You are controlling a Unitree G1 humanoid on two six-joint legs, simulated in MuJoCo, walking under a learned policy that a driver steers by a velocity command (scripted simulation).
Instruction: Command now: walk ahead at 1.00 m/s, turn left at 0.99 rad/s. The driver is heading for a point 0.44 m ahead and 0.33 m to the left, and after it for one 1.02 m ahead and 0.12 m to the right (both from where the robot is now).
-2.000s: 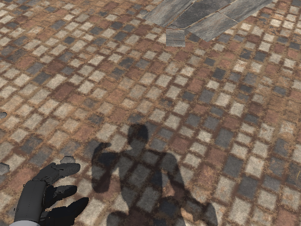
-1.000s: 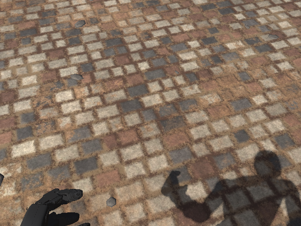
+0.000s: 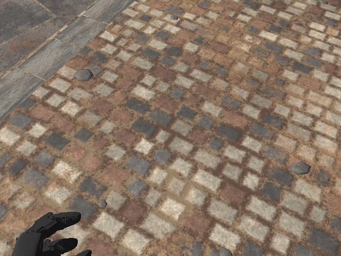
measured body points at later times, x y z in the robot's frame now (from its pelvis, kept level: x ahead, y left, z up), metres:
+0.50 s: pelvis +0.29 +0.03 +0.01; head +0.34 +0.07 +0.46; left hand +0.34 +0.33 -0.12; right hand +0.53 -0.16 -0.08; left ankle +0.37 +0.12 -0.71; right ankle +0.30 -0.15 -0.63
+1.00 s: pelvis +0.38 -0.02 +0.03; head +0.43 -0.05 +0.47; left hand +0.54 +0.26 -0.06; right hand +0.53 -0.33 -0.07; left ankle +0.40 +0.13 -0.64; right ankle +0.37 -0.11 -0.71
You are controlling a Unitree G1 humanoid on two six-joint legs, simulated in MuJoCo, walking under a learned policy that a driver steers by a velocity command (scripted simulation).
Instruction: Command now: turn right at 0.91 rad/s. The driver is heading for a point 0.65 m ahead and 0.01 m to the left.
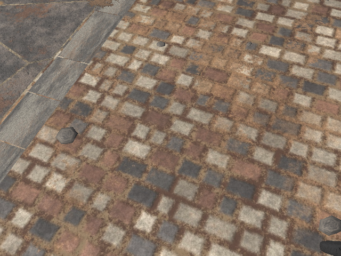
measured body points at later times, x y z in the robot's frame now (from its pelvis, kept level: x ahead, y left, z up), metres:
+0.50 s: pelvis +0.16 +0.00 +0.00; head +0.18 +0.03 +0.45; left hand +0.43 +0.16 -0.09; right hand +0.02 -0.24 -0.11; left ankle +0.08 +0.14 -0.74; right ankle +0.21 -0.21 -0.66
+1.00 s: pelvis +0.52 -0.16 -0.01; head +0.54 -0.14 +0.44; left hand +0.53 +0.13 -0.15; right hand +0.71 -0.45 -0.08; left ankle +0.68 -0.04 -0.66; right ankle +0.40 -0.28 -0.74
